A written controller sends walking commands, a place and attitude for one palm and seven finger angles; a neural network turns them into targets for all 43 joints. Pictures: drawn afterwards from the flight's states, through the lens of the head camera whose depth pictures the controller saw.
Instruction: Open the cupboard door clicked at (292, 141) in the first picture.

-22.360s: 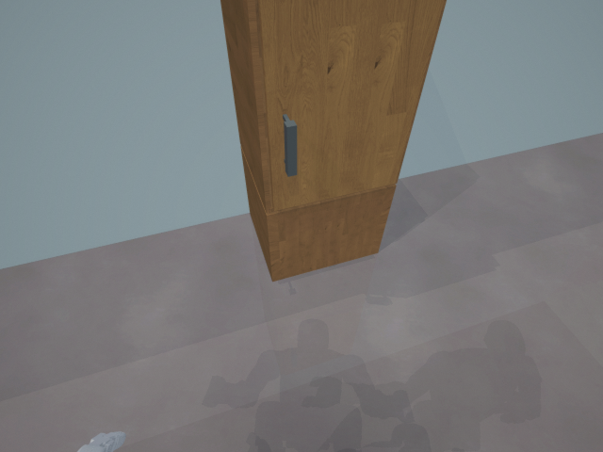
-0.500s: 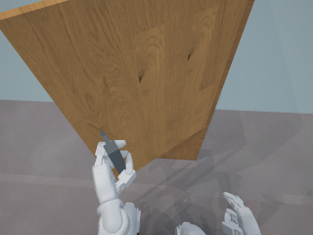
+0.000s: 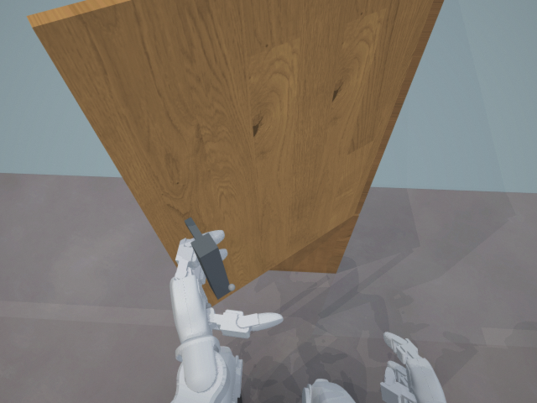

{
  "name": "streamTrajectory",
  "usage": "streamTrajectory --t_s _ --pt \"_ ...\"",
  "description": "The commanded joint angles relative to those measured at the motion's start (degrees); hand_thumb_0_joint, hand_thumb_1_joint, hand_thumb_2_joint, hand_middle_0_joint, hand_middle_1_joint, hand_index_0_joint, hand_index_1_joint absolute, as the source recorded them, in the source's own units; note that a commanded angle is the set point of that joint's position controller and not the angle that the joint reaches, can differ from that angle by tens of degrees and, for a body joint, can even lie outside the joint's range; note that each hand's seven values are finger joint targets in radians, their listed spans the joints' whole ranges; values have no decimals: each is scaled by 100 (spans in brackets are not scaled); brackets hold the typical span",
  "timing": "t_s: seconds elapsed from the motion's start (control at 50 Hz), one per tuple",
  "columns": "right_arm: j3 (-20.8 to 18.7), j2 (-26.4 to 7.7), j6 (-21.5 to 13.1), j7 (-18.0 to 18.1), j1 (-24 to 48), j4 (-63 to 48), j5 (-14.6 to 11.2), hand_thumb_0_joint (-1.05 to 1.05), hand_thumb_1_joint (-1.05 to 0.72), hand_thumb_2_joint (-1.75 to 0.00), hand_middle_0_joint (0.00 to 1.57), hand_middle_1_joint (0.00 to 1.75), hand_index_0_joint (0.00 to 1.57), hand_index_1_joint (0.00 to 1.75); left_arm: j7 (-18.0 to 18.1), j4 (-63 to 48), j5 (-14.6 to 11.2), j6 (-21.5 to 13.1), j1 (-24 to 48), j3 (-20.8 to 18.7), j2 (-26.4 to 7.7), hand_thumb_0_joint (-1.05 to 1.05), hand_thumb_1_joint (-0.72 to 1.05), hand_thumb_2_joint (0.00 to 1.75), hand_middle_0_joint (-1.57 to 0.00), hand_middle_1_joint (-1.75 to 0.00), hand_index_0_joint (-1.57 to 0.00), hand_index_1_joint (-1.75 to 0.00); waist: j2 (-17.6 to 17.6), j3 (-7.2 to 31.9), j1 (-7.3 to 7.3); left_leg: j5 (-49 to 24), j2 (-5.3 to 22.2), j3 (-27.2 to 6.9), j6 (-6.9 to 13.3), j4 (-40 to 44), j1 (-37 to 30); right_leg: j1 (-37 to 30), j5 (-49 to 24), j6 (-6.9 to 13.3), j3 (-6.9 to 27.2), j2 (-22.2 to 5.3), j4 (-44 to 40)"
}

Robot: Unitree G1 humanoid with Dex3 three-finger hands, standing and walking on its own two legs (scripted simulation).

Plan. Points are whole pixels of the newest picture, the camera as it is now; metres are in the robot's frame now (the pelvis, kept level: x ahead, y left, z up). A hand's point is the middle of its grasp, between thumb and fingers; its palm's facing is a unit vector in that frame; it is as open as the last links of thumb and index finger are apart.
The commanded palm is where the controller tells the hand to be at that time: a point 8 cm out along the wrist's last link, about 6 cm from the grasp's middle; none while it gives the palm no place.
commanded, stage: open thumb and fingers to let go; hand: left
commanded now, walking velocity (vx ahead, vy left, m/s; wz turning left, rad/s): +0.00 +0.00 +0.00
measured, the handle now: (207, 259) +0.32 +0.11 +0.03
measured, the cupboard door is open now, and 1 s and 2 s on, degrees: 38 40 39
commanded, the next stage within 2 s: slide the hand sideways off the handle in 0.20 s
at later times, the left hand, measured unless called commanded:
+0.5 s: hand (221, 308) +0.25 +0.08 +0.02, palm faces -0.13 -0.99 -0.02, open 15.8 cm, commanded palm +0.23 +0.11 +0.03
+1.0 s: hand (207, 329) +0.22 +0.09 +0.03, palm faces -0.07 -1.00 +0.02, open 15.8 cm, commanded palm +0.20 +0.16 +0.03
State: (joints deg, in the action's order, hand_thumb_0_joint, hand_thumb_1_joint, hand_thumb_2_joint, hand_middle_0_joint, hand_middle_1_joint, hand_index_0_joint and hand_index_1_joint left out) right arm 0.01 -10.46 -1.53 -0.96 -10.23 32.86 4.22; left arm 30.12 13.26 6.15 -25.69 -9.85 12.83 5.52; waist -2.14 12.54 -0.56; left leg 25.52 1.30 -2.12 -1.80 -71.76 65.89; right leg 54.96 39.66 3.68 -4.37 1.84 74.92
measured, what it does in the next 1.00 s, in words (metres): stands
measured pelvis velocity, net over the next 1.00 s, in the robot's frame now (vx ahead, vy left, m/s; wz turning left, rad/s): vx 0.00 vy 0.04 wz -0.04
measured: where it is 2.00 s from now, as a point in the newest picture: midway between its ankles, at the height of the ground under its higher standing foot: outside the picture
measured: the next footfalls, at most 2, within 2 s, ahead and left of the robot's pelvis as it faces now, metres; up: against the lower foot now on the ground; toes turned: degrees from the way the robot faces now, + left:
none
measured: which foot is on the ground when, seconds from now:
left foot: down 0.00-1.00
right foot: down 0.00-1.00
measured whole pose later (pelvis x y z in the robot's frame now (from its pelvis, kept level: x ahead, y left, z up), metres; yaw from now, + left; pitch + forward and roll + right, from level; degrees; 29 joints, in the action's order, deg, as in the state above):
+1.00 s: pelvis +0.00 +0.04 -0.01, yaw -2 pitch +19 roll -3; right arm 1.6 -10.3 3.9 -2.3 -11.2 23.2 1.3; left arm 8.2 -1.5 0.8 -26.0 -23.2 15.5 -3.8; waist -2.7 11.2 -0.6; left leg 27.4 1.6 -0.2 1.3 -75.5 67.7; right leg 56.1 39.8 0.8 -2.4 1.8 76.5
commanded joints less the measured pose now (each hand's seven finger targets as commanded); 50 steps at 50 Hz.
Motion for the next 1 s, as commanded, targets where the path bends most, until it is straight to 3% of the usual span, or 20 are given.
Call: streamTrajectory --t_s 0.0,0.16,0.28,0.3,0.32,0.34,0.38,0.4,0.42,0.46,0.5,0.52,0.58,0.68,0.72,0.84,0.86,0.88,0.92,0.98 --pt "-123 -489 -310 28 383 -913 2 0 -90 -90 20 30 20 30 228 -1193 95 -226 800 64 516 0 -50 30 -22 -70 -22 -70 533 1399 -48 -606 -142 -43 293 559 -1922 -92 -1930 -271 314 -105 -1577" --pt "-64 -470 -330 -14 516 -914 -3 0 -90 -90 20 30 20 30 434 -1116 212 53 1206 297 877 0 -50 30 -15 -30 -15 -30 273 1399 -80 -547 -93 -167 260 678 -2163 237 -1555 -176 62 -4 -1423" --pt "-41 -463 -331 -42 583 -871 -7 0 -90 -90 20 30 20 30 524 -1035 236 228 1510 369 996 0 -50 30 -15 -30 -15 -30 298 1359 -102 -268 -98 -234 240 747 -2151 314 -1310 -159 -12 4 -1394" --pt "-97 -735 -253 -97 96 -897 -85 0 -90 -90 20 30 20 30 -690 -1159 851 -46 1398 1591 80 0 -50 30 -15 -30 -15 -30 480 933 -802 -327 -89 -190 334 531 -2010 639 -1520 -206 240 -101 -1434" --pt "-197 -704 -182 -105 112 -1009 -108 0 -90 -90 20 30 20 30 -1300 -1711 544 -362 1781 1273 -195 0 -50 30 -15 -30 -15 -30 108 1436 -520 -549 -99 -194 348 448 -2128 488 -1718 -131 317 -148 -1300" --pt "-185 -694 -159 -98 180 -1038 -137 0 -90 -90 20 30 20 30 -1674 -1665 448 -524 1764 1261 -304 0 -50 30 -15 -30 -15 -30 20 1584 -457 -549 -117 -191 356 430 -2258 491 -1718 -114 331 -142 -1276" --pt "-175 -700 -170 -70 188 -1172 -208 0 -90 -90 20 30 20 30 -2287 -1823 91 -678 1684 1257 -350 0 -50 30 -15 -30 -15 -30 -57 1548 -501 -429 -109 -223 370 427 -2352 606 -1526 -115 320 -131 -1308" --pt "-170 -694 -176 -59 204 -1278 -245 0 -90 -90 20 30 20 30 -2472 -1894 -166 -679 1453 1152 -313 0 -50 30 -15 -30 -15 -30 -53 1573 -404 -360 -97 -236 354 492 -2430 576 -1409 -100 291 -107 -1323" --pt "-160 -712 -172 -51 226 -1355 -294 0 -90 -90 20 30 20 30 -2569 -1925 -432 -612 1390 1163 -127 0 -50 30 -15 -30 -15 -30 -116 1555 -420 -271 -67 -283 337 592 -2602 661 -1298 -93 230 -83 -1306" --pt "-145 -728 -139 -41 262 -1480 -354 0 -90 -90 20 30 20 30 -2563 -1837 -848 -411 991 925 24 0 -50 30 -15 -30 -15 -30 102 1405 -285 41 -38 -348 295 798 -2590 598 -1087 -114 115 -34 -1373" --pt "-149 -755 -92 -29 276 -1575 -358 0 -90 -90 20 30 20 30 -2404 -1912 -1011 -254 668 669 -54 0 -50 30 -15 -30 -15 -30 348 1409 -199 81 -35 -342 296 858 -2475 430 -1102 -139 93 -16 -1405" --pt "-140 -767 -71 -32 281 -1609 -345 0 -90 -90 20 30 20 30 -2295 -1896 -1007 -211 511 517 -157 0 -50 30 -15 -30 -15 -30 384 1400 -122 72 -40 -366 285 887 -2382 356 -1116 -123 77 -12 -1343" --pt "-151 -755 3 -67 264 -1649 -308 0 -90 -90 20 30 20 30 -2006 -1918 -801 -246 160 386 -251 0 -50 30 -15 -30 -15 -30 579 1228 -102 42 -28 -325 278 852 -2171 416 -1114 -151 48 -20 -1253" --pt "-140 -730 127 -145 258 -1698 -248 0 -90 -90 20 30 20 30 -1705 -1970 -339 -385 -111 224 -528 0 -50 30 -15 -30 -15 -30 223 1152 -20 35 -48 -301 238 767 -1994 603 -1090 -109 68 -22 -1027" --pt "-164 -743 175 -144 221 -1739 -238 0 -90 -90 20 30 20 30 -1705 -2079 -317 -415 -299 27 -716 0 -50 30 -15 -30 -15 -30 195 1225 43 -39 -47 -300 226 744 -1985 554 -1127 -87 87 4 -979" --pt "-139 -704 291 -125 194 -1876 -276 0 -90 -90 20 30 20 30 -1866 -2528 -488 -382 -974 -90 -826 0 -50 30 -15 -30 -15 -30 -8 1407 147 -352 -26 -262 206 792 -2261 421 -1355 -98 97 38 -1001" --pt "-135 -691 290 -119 195 -1900 -282 0 -90 -90 20 30 20 30 -1902 -2644 -537 -379 -972 56 -708 0 -50 30 -15 -30 -15 -30 18 1367 54 -422 -28 -255 227 759 -2299 420 -1430 -115 95 38 -1041" --pt "-138 -690 288 -115 166 -1891 -281 0 -90 -90 20 30 20 30 -1923 -2733 -589 -389 -1079 -48 -805 0 -50 30 -15 -30 -15 -30 32 1387 85 -443 -27 -262 224 751 -2279 370 -1442 -115 99 50 -1039" --pt "-141 -690 272 -76 121 -1901 -282 0 -90 -90 20 30 20 30 -2004 -2763 -663 -408 -1192 -70 -835 0 -50 30 -15 -30 -15 -30 198 1282 -19 -519 -28 -249 257 662 -2157 323 -1550 -131 116 67 -1065" --pt "-143 -672 227 -48 144 -1867 -279 0 -90 -90 20 30 20 30 -2161 -2760 -717 -560 -1431 -151 -931 0 -50 30 -15 -30 -15 -30 304 1176 -25 -547 -55 -180 273 522 -1932 310 -1633 -153 143 70 -1046"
